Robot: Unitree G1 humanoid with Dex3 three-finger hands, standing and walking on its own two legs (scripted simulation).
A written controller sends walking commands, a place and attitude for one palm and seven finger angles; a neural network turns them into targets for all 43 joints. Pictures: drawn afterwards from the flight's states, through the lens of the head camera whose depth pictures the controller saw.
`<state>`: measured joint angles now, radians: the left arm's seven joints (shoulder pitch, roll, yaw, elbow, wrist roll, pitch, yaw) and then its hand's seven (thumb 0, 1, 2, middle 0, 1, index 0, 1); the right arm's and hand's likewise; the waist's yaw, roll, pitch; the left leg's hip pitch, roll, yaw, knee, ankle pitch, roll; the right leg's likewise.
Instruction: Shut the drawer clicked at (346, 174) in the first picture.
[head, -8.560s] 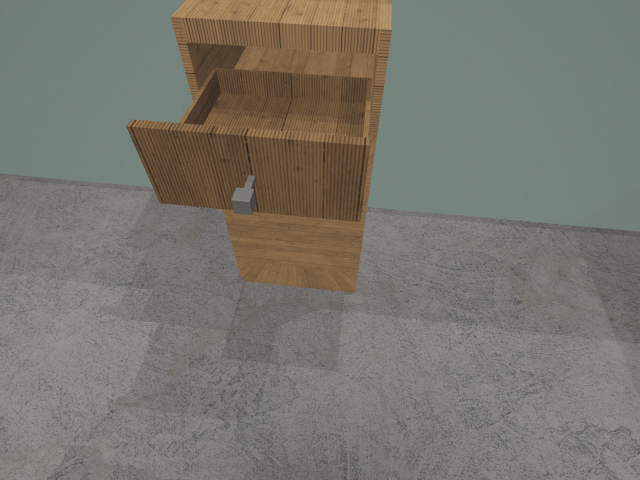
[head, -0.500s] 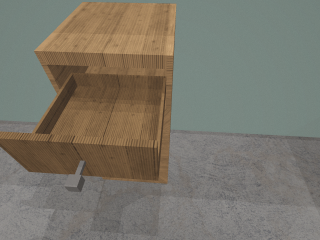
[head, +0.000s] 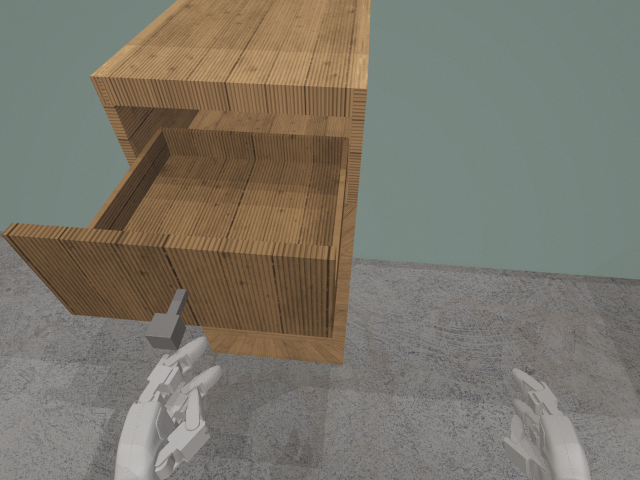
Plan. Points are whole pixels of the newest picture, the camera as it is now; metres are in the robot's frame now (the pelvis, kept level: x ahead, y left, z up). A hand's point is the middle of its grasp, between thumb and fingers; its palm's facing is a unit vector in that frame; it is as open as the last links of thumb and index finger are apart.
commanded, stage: raise the hand and make a fist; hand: left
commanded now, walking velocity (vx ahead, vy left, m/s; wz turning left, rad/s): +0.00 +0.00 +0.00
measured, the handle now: (172, 318) +0.30 +0.20 +0.07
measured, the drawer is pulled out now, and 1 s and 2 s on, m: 0.30 0.30 0.30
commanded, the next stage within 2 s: bring the fist close to the handle in 1.58 s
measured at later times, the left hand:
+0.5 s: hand (171, 442) +0.16 +0.16 +0.06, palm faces -0.06 -1.00 -0.03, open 3.9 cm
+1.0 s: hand (129, 444) +0.14 +0.17 +0.13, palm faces -0.01 -0.99 -0.10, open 3.2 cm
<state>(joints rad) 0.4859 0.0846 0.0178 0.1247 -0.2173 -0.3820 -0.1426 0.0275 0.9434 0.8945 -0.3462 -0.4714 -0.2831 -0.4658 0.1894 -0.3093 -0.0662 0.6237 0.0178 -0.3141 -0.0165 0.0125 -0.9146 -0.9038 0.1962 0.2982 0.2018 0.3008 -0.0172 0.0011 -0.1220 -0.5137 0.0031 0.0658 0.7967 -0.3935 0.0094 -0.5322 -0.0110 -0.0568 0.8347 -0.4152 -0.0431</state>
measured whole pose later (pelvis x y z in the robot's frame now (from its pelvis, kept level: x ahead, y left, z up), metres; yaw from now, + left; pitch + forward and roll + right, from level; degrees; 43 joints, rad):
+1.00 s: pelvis +0.00 +0.02 +0.00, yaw +2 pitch +1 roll -1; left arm 0.74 0.22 0.02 -0.56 -0.20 -0.14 -0.19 0.02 0.90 0.90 -1.33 -1.53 -1.33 -1.52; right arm 0.21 -0.21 0.06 0.50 0.06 -0.30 -0.03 0.01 -0.90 -0.90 0.20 0.30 0.21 0.30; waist 0.05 0.07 -0.10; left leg -0.43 0.00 0.03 0.84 -0.43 0.04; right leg -0.40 -0.01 -0.09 0.79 -0.42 -0.01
